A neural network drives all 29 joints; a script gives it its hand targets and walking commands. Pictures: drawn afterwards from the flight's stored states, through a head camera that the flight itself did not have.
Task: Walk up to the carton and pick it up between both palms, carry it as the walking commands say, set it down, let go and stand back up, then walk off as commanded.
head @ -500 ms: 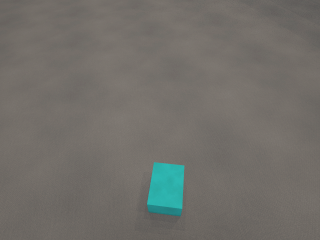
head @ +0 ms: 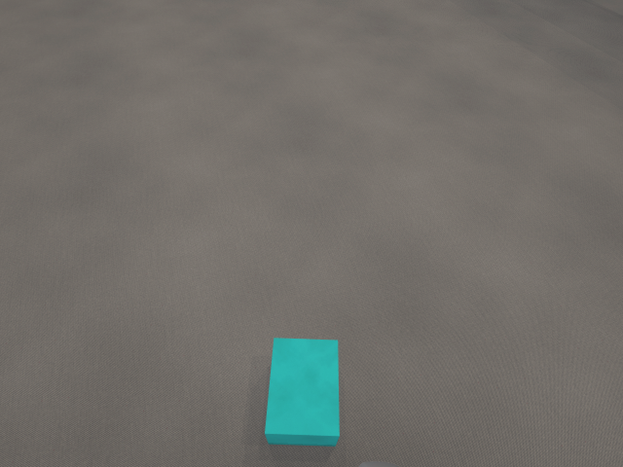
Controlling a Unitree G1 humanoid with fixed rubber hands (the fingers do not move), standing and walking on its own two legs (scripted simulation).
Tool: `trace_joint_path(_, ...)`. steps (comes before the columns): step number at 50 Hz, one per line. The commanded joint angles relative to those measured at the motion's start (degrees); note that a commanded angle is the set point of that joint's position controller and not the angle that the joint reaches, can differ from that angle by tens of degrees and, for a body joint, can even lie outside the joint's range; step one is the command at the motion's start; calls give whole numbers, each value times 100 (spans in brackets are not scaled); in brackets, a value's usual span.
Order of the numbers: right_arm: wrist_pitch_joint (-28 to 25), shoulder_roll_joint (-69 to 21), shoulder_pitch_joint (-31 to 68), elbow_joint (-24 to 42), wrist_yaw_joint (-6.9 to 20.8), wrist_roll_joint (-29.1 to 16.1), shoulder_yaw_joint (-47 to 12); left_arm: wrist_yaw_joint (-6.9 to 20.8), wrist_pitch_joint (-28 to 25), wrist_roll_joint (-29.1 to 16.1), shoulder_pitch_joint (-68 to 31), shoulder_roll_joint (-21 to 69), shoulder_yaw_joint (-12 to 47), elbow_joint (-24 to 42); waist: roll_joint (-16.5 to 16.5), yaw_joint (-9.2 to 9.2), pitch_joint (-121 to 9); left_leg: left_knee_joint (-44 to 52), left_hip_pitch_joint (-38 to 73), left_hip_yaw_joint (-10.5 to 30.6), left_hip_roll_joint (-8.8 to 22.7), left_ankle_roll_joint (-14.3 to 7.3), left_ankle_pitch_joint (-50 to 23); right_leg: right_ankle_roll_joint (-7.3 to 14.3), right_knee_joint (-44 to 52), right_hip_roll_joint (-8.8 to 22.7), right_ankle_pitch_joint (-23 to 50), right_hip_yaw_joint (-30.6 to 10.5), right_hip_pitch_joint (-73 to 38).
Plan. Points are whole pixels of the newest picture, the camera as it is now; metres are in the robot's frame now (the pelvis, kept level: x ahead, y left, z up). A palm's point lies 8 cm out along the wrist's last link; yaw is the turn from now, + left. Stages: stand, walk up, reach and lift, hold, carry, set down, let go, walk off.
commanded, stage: walk up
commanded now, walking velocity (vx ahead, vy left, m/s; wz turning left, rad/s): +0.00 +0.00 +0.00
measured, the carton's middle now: (303, 391) +0.39 +0.00 -0.69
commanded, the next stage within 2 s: stand in 0.42 s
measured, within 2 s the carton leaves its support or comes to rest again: neither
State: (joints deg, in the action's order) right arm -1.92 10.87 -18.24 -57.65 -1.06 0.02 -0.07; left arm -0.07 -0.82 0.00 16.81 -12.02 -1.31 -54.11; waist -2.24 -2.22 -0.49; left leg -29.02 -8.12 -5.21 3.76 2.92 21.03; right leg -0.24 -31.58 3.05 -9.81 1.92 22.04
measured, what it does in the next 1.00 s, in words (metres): steps on the spot: left foot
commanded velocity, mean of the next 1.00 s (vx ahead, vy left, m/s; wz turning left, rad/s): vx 0.00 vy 0.00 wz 0.00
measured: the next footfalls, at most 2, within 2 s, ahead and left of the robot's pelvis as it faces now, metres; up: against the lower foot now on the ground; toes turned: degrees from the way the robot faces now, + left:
left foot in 0.22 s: +0.03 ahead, +0.13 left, +0.00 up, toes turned +1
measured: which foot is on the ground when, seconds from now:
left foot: up 0.00-0.20, down 0.22-1.00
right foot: down 0.00-1.00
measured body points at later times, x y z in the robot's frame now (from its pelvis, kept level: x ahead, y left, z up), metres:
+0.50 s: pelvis +0.00 -0.01 +0.01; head +0.01 -0.01 +0.46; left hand +0.05 +0.22 -0.14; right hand +0.00 -0.24 -0.14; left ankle -0.01 +0.13 -0.73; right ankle +0.05 -0.12 -0.73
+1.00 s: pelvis -0.01 -0.01 -0.01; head +0.03 -0.01 +0.44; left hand +0.10 +0.23 -0.14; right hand +0.08 -0.25 -0.15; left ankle -0.01 +0.12 -0.73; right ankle +0.05 -0.12 -0.73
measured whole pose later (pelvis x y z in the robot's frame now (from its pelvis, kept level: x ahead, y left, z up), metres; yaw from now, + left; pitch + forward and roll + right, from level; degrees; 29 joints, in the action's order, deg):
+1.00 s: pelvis -0.01 -0.01 -0.01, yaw -1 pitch +0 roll +1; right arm 12.5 10.7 -11.6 -44.0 -1.8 0.0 -0.1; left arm -0.5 11.6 0.0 8.5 -11.5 -0.4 -46.6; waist -0.7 -0.3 4.2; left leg -36.3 -16.3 -4.4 3.4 0.3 22.2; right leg 1.0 -35.2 0.9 -13.7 2.4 21.5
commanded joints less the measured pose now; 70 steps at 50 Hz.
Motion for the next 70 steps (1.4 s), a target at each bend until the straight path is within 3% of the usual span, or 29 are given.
trace_joint_path(1, 266, 288, -413, 152, -91, 45, 177, -183, -139, 72, 315, -606, -131, -87, -456, 217, -10, -1580, -763, 396, -15, -193, 1399, 1152, 970, 1512, 4829, -1292, -1288)
trace_joint_path(3, 407, 299, -298, 111, -64, 27, 236, -217, 23, 35, -49, -515, -112, -66, -712, 146, 519, -1086, -572, 334, -114, -255, 968, 855, 1371, 977, 2000, -1100, -815)
trace_joint_path(4, 448, 383, -348, 137, -61, 48, 159, -215, 108, 76, -284, -763, -178, 64, -1368, 102, 618, -520, -523, 206, -211, -183, 533, 779, 1382, 753, 1258, -946, -690)
trace_joint_path(5, 405, 337, -504, 11, -52, 48, 122, -208, 159, 52, -248, -705, -171, 62, -1286, 98, 514, 34, -295, 236, -221, -223, -68, 624, 1314, 595, 1098, -889, -841)
trace_joint_path(7, 312, 307, -633, -134, -159, 74, 166, -233, 127, -18, -43, -420, -103, 41, -225, 29, 583, 801, 218, 295, -45, -138, -1088, 500, 1146, 519, 1688, -926, -659)
trace_joint_path(8, 312, 407, -726, -174, -139, 102, 189, -234, 138, -64, -210, -409, -88, 90, -719, 74, 566, 974, 126, 430, 226, -175, -1439, 382, 897, 349, 1677, -515, -941)
trace_joint_path(10, 234, 483, -851, -246, -190, 126, 197, -200, 42, -48, -78, -196, -110, 80, -34, 194, -243, 1074, 371, 641, 513, -379, -2202, 191, 769, 203, 1560, -401, -1402)
trace_joint_path(13, 238, 437, -288, -36, -146, 84, 211, -229, 143, -29, 23, -426, -199, 151, 153, 315, 53, 1153, 250, 464, 472, -391, -1005, 64, 1128, -6, 202, -297, -931)
trace_joint_path(18, 183, 333, -396, -96, -130, 144, 169, -190, 87, -3, 106, -346, -117, -65, 805, 296, 200, 1174, 79, 414, 389, -381, -1043, 104, 1097, 141, 469, -440, -1157)
trace_joint_path(23, 188, 317, -245, -165, -114, 122, 156, -171, 105, 30, 136, -401, -150, -16, 737, 279, 186, 1196, 47, 418, 406, -372, -640, 105, 1199, 93, 194, -412, -1024)
trace_joint_path(31, 202, 329, -474, -191, -94, 102, 160, -145, 35, 101, 225, -368, -114, -20, -273, 256, 383, 928, 33, 315, 268, -321, -616, 132, 1542, 249, -293, -675, -780)
trace_joint_path(35, 165, 378, -463, -189, -94, 128, 162, -166, 47, 47, 217, -299, -99, 28, 269, 149, 488, 1085, 68, 397, 190, -291, -748, 79, 1540, 275, -60, -765, -663)
trace_joint_path(36, 155, 296, -627, -289, -83, 123, 158, -178, 13, 22, 101, -313, -134, 76, -171, 229, 190, 1047, -9, 425, 249, -302, -851, 136, 1451, 291, 58, -732, -1029)
trace_joint_path(40, 183, 371, -413, -168, -82, 140, 164, -148, 46, 66, 52, -240, -100, 59, 126, 223, 382, 1103, -97, 490, 312, -364, -631, 85, 1474, 160, -262, -552, -800)
trace_joint_path(42, 186, 227, -560, -204, -88, 135, 111, -153, 11, 45, 201, -380, -137, 69, -246, 308, 70, 962, 53, 451, 303, -314, -803, 140, 1456, 286, -271, -667, -864)
trace_joint_path(43, 264, 804, 1451, 1807, -78, -499, -132, 19, 212, -483, -1809, -388, 86, 2080, -432, 454, -267, -121, -2013, 753, -176, -673, 1020, 196, 108, -188, -2146, -557, 445)
trace_joint_path(44, 709, 933, 3461, 3490, -91, -676, -70, 70, 682, -286, -3455, -751, 14, 2449, 249, 460, -79, -404, -2262, 432, -259, -513, 1541, 187, 124, -185, -2729, -565, 213)
trace_joint_path(49, 2437, 896, 2435, 3356, 47, -524, 365, 103, 2052, -333, -2814, -807, -126, 2853, 1105, 390, -304, -1, -3439, 673, 181, -656, 1048, -3, -791, -254, -417, -147, -1446)
trace_joint_path(51, 2800, 558, 1482, 2562, 120, -639, 191, 68, 2382, -70, -2083, -766, -64, 2162, 894, 247, 69, -113, -3538, 742, 101, -687, 1075, -21, -879, -454, -391, -71, -1242)
trace_joint_path(52, 2897, 499, 1307, 2557, 154, -622, 149, 91, 2491, -65, -1882, -793, -164, 2410, 645, 486, -61, -76, -3225, 719, 46, -687, 1056, 25, -681, -372, -647, -22, -1245)
trace_joint_path(53, 2989, 268, 859, 2392, 153, -392, 75, 142, 2534, -28, -1469, -865, -181, 2261, -82, 424, 0, -421, -2816, 617, -174, -666, 486, 10, -444, -352, -710, -215, -747)
trace_joint_path(56, 2714, 275, 1318, 2819, 164, -7, 275, 233, 2304, 116, -1970, -655, -270, 2539, -510, 173, -62, -640, -2446, 599, -345, -674, -7, -78, -290, -399, -382, -433, -279)
trace_joint_path(61, 1687, 448, 1632, 3047, 184, 255, 721, 310, 1388, -35, -1726, 120, -93, 2547, 195, 53, -1290, -1192, -2822, 761, -460, -432, -2651, 225, -1214, -558, 2429, -413, -568)
trace_joint_path(62, 1513, 346, 1691, 2873, 192, 329, 766, 289, 1282, -145, -1780, 186, -102, 2292, -205, -58, -1220, -1294, -2591, 847, -450, -358, -2967, 110, -1344, -574, 2272, -273, 24)
trace_joint_path(63, 1439, 329, 1568, 2321, 211, 163, 691, 201, 1216, -16, -1817, 128, -199, 2381, 693, 73, -1384, -1451, -2219, 863, -450, -243, -3360, 183, -1405, -585, 1823, -219, 683)
trace_joint_path(65, 1148, 316, 1829, 2496, 227, 27, 704, 144, 945, -93, -1754, 313, -168, 2350, 593, 163, -2042, -1691, -2031, 943, -435, -259, -3944, 200, -1551, -606, 1971, -246, 1084)
trace_joint_path(66, 972, 498, 2267, 2871, 92, 135, 1122, 127, 808, -251, -2192, 183, -190, 2698, 57, -129, -2576, -1950, -2165, 980, -431, -281, -4110, 118, -1642, -636, 2279, -291, 1135)
trace_joint_path(68, 741, 280, 2236, 2553, 126, -77, 921, -24, 650, -56, -2164, -50, -454, 2505, 938, 215, -2989, -2217, -1785, 1046, -404, -205, -4604, 121, -1987, -546, 1839, -201, 2034)
trace_joint_path(70, 657, 330, 2273, 2328, 82, 44, 1009, -128, 549, -235, -2427, 364, -316, 2607, 789, 10, -2816, -2200, -1845, 1091, -360, -50, -4176, 199, -1909, -597, 1200, -188, 2586)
